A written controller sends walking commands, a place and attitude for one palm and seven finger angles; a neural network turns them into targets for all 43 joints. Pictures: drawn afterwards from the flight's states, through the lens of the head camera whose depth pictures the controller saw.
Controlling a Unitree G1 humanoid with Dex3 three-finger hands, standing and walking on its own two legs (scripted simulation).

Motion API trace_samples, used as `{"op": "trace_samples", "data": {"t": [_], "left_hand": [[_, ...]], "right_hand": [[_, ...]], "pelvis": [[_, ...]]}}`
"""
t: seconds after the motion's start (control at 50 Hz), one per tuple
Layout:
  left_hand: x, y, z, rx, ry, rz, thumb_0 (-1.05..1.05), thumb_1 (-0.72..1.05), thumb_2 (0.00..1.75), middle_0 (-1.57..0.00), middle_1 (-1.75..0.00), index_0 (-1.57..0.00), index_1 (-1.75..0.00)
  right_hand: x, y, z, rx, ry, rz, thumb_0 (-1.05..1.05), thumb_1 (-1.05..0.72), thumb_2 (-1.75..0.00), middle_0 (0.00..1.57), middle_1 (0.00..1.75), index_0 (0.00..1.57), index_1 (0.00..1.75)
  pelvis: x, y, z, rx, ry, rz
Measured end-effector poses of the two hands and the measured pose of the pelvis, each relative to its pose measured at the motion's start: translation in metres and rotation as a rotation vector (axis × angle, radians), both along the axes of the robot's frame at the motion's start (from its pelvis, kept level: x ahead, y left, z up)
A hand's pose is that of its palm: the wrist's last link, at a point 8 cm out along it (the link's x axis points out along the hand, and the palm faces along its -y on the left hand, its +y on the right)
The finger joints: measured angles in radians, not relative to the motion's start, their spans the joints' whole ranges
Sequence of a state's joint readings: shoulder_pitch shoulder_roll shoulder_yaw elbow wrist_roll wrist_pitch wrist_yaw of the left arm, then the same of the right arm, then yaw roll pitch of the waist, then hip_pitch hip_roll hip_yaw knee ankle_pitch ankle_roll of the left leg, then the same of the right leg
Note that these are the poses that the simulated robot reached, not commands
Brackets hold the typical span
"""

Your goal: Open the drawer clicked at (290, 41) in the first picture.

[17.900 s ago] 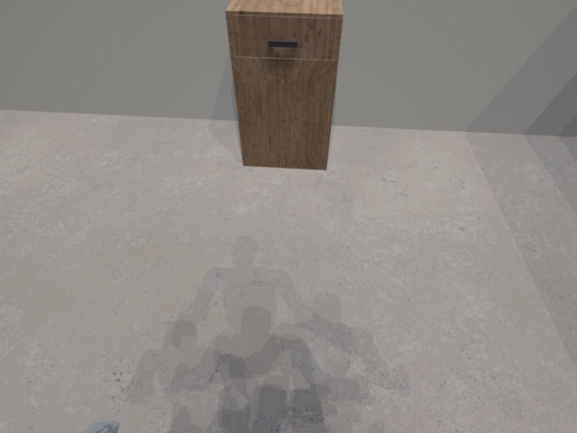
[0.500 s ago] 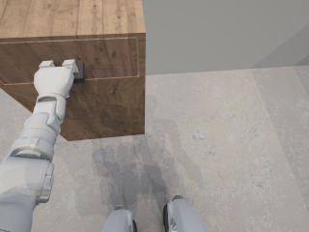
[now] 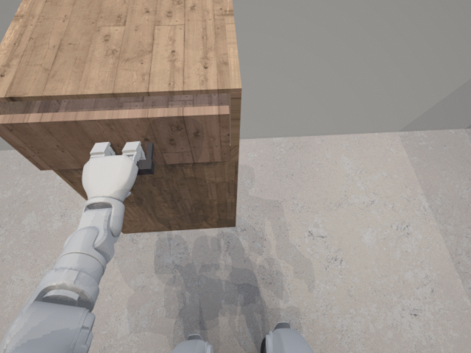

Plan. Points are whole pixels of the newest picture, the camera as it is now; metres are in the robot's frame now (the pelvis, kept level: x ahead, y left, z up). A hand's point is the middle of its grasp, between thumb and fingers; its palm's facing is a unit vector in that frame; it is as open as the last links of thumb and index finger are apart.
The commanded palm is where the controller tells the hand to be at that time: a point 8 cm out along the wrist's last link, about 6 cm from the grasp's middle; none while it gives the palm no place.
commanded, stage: pull the drawer open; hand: left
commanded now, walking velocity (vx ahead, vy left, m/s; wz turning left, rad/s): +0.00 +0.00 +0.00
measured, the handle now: (123, 158) +0.47 +0.22 -0.02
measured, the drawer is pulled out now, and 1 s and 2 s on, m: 0.05 0.18 0.30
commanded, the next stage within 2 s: none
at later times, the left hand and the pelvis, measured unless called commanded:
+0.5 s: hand (119, 223) +0.34 +0.21 -0.05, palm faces -0.05 -0.06 -1.00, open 5.4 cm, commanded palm +0.31 +0.21 +0.01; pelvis +0.01 -0.01 +0.01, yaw +1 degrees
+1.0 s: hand (114, 257) +0.28 +0.21 -0.04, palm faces -0.04 -0.07 -1.00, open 5.5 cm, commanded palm +0.25 +0.21 +0.01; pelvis -0.01 -0.02 +0.00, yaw +0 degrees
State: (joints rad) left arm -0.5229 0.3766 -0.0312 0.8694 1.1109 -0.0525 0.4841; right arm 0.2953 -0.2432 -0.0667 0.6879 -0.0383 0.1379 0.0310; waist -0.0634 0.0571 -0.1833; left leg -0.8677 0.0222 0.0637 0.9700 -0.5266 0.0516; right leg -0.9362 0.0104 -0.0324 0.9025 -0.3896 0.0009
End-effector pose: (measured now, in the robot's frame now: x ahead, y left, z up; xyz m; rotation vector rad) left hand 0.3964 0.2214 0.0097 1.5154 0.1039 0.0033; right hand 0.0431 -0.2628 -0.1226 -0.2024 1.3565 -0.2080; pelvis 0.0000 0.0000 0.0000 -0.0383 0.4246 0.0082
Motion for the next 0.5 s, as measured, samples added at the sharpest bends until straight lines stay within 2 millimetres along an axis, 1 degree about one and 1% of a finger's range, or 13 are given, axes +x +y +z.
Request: {"op": "trace_samples", "data": {"t": [0.14,0.26,0.38,0.5], "left_hand": [[-0.022,-0.001,0.0,-0.009,-0.005,0.005,0.02,0.75,0.81,-0.3,-1.35,-0.41,-1.35],[-0.041,-0.003,-0.001,-0.003,-0.015,0.015,0.02,0.75,0.82,-0.3,-1.35,-0.42,-1.35],[-0.056,-0.005,0.0,-0.003,-0.01,0.031,0.02,0.74,0.82,-0.3,-1.35,-0.42,-1.35],[-0.071,-0.006,0.0,-0.001,-0.009,0.037,0.02,0.74,0.82,-0.3,-1.35,-0.42,-1.35]], "right_hand": [[0.039,0.003,0.007,0.008,-0.079,0.039,0.0,-0.91,-0.9,0.2,0.3,0.2,0.29],[0.063,0.004,0.01,0.011,-0.134,0.071,0.0,-0.91,-0.9,0.2,0.3,0.2,0.29],[0.076,0.005,0.012,0.014,-0.176,0.085,0.0,-0.91,-0.9,0.2,0.3,0.2,0.29],[0.077,0.005,0.014,0.017,-0.205,0.089,0.0,-0.91,-0.9,0.2,0.3,0.2,0.29]], "pelvis": [[0.007,-0.001,0.005,0.001,-0.022,0.004],[0.009,-0.002,0.007,0.002,-0.04,0.012],[0.008,-0.005,0.008,0.006,-0.057,0.011],[0.006,-0.008,0.008,0.011,-0.07,0.009]]}}
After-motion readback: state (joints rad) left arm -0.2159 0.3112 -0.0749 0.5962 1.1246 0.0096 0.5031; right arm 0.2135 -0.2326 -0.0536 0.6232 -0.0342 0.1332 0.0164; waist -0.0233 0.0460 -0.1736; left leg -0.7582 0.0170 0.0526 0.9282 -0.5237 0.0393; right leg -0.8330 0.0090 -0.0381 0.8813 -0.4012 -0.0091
